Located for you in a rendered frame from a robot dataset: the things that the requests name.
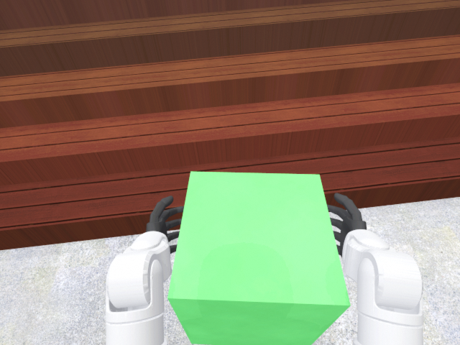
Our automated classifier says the right robot hand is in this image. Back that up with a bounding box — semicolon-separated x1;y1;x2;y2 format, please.
327;193;367;257

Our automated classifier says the robot left forearm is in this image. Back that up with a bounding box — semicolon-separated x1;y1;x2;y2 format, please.
106;231;172;345

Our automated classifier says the carton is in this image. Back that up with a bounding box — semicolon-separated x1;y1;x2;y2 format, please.
167;172;351;345

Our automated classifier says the robot right forearm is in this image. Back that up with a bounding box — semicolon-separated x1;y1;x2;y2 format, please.
342;229;424;345

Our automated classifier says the left robot hand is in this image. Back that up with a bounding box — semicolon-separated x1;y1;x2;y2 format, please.
146;196;184;254

